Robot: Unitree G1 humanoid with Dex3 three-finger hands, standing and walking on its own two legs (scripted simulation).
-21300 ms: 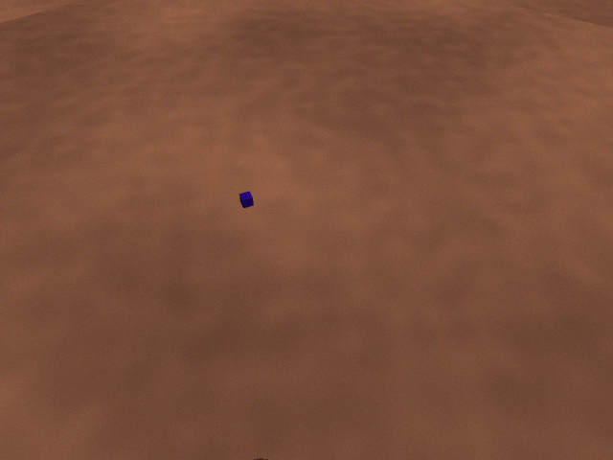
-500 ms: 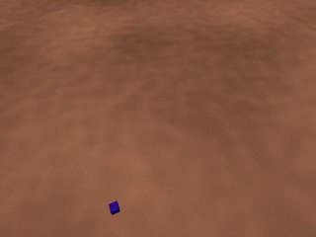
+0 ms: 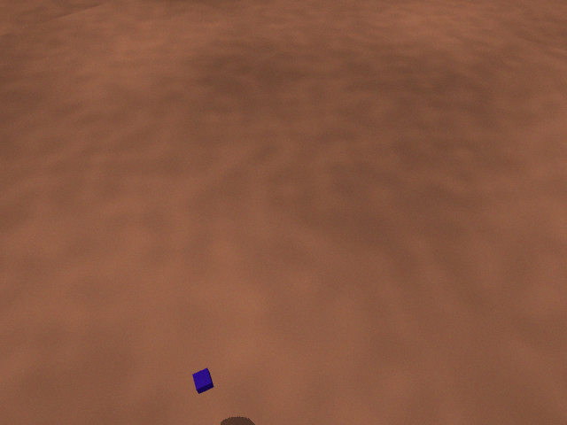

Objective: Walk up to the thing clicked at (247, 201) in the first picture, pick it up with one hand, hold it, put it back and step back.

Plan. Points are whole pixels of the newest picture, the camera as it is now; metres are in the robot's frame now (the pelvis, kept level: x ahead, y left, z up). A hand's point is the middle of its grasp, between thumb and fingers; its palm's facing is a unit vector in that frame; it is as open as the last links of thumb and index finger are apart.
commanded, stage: walk up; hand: left
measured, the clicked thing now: (203, 380) +0.40 +0.26 -0.75
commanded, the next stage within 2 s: stand in 0.86 s
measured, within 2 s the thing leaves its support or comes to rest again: neither
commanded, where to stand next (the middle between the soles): +0.05 -0.04 m, yaw -1 degrees
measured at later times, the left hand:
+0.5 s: hand out of the picture +0.08 +0.25 -0.14, palm faces -0.03 -0.93 -0.37, open 7.3 cm
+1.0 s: hand out of the picture +0.08 +0.25 -0.14, palm faces -0.04 -0.93 -0.35, open 7.3 cm
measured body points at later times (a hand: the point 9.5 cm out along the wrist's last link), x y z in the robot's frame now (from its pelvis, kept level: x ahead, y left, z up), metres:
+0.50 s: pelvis +0.00 -0.01 +0.01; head +0.00 -0.02 +0.46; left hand +0.08 +0.30 -0.12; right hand +0.09 -0.32 -0.12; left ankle -0.01 +0.11 -0.74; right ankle -0.01 -0.14 -0.74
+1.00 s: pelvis -0.01 -0.01 +0.01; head +0.01 -0.01 +0.46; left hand +0.08 +0.29 -0.12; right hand +0.07 -0.31 -0.12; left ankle -0.01 +0.11 -0.74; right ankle -0.01 -0.14 -0.74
